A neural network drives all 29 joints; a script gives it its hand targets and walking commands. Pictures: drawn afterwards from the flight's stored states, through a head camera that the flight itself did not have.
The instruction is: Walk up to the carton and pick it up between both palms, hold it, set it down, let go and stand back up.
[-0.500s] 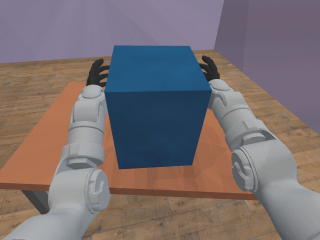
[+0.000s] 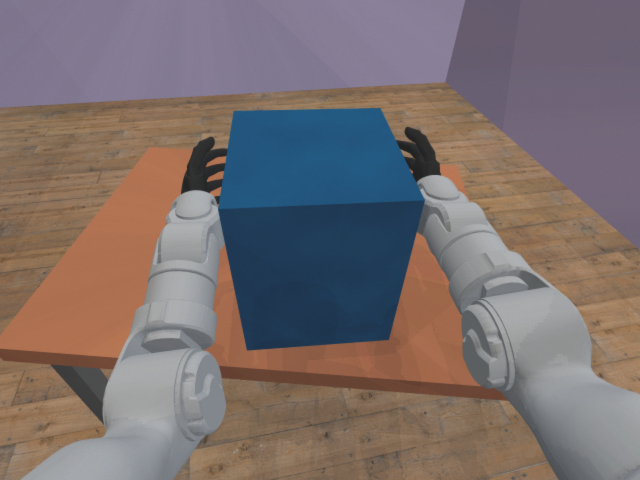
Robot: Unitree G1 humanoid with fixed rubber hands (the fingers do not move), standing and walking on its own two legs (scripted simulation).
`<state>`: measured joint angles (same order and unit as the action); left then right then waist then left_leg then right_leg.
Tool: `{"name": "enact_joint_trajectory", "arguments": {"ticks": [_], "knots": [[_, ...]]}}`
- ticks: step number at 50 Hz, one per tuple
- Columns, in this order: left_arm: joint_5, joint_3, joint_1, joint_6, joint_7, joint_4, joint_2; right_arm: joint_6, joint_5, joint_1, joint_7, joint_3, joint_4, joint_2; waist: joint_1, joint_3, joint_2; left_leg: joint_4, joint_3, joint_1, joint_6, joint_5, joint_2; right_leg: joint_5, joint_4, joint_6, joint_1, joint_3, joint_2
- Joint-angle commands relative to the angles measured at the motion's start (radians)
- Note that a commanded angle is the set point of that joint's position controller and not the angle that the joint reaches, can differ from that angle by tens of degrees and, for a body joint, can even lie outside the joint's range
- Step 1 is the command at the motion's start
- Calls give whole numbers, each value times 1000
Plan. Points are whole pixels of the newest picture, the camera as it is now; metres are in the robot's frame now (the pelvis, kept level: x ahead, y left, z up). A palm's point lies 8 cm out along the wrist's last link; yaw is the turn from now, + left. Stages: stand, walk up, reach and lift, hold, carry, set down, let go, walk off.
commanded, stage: set down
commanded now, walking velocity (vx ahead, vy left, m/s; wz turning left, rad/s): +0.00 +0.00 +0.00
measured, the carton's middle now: (313, 229) +0.40 +0.05 +0.12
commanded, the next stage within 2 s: none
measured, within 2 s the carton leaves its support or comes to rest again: rests again in 1.12 s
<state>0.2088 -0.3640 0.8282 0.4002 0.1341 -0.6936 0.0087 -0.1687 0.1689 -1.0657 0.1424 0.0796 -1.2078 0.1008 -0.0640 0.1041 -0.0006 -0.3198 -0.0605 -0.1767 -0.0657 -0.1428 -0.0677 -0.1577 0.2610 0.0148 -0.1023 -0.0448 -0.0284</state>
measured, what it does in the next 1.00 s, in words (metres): stands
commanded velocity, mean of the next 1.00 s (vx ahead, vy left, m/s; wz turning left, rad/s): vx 0.00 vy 0.00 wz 0.00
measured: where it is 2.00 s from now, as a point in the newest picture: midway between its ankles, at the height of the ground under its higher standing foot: outside the picture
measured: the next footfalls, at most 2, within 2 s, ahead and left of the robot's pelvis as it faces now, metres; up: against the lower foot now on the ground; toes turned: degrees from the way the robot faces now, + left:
none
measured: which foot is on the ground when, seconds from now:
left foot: down 0.00-1.00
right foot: down 0.00-1.00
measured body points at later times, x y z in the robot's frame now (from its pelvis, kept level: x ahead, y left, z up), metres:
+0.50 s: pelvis +0.01 +0.00 +0.00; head -0.01 +0.00 +0.45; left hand +0.40 +0.20 +0.14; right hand +0.45 -0.09 +0.16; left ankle +0.02 +0.16 -0.75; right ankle -0.01 -0.11 -0.75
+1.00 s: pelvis +0.00 +0.00 +0.00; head -0.01 +0.00 +0.45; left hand +0.40 +0.20 +0.13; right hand +0.44 -0.09 +0.14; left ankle +0.02 +0.16 -0.75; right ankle -0.01 -0.11 -0.75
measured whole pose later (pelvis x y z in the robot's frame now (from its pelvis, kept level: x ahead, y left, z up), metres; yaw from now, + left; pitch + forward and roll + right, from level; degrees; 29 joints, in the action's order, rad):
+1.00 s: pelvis +0.00 +0.00 +0.00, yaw -1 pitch +3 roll -1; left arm 0.25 -0.39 0.74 0.26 0.14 -0.70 -0.05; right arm -0.06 0.01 -0.95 0.09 0.20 -1.17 0.06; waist -0.09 0.11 0.00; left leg -0.31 -0.05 -0.24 -0.07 -0.13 -0.07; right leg -0.15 0.26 0.02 -0.17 -0.03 -0.03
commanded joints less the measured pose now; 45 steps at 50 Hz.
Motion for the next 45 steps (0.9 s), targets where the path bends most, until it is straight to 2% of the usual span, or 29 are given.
{"name": "enact_joint_trajectory", "arguments": {"ticks": [1,16,22,31,35,36,37,40,44,45], "knots": [[-81,327,818,-99,-121,146,-662,83,8,-740,-139,-119,317,-629,4,481,24,-51,76,262,-7,398,90,230,-14,-63,68,-26,-41],[-77,364,778,-138,-92,199,-684,123,-1,-696,-159,-143,318,-626,-22,517,42,-76,80,268,-22,489,83,276,-2,-53,53,-30,-47],[-81,371,746,-150,-96,204,-686,127,-12,-671,-150,-160,349,-646,-14,529,24,-71,83,234,-19,464,87,347,14,-61,97,-24,-40],[-54,348,704,-172,-112,192,-676,142,-52,-621,-155,-138,339,-653,-16,506,18,-57,95,204,-18,444,90,378,28,-64,134,-26,-37],[-48,351,697,-181,-111,195,-681,153,-64,-613,-159,-133,341,-655,-19,506,24,-58,98,206,-20,452,89,371,28,-61,128,-28,-38],[-65,381,730,-190,-104,227,-707,168,-78,-629,-160,-119,367,-647,-1,573,39,-63,101,193,-37,468,90,380,27,-61,99,-38,-44],[-52,373,717,-191,-101,186,-709,166,-85,-605,-160,-120,330,-656,-2,526,46,-66,102,189,-37,458,92,362,20,-56,89,-36,-41],[-39,353,710,-200,-93,182,-705,174,-102,-611,-169,-110,340,-655,-22,528,44,-60,106,179,-34,438,90,335,18,-54,78,-39,-41],[-24,331,691,-206,-95,155,-694,178,-131,-591,-178,-75,311,-636,-20,504,23,-45,111,176,-26,403,86,283,5,-53,65,-40,-38],[-19,321,682,-208,-97,141,-691,181,-138,-592,-182,-71,309,-632,-28,500,16,-41,114,171,-22,394,86,278,5,-54,64,-38,-37]]}}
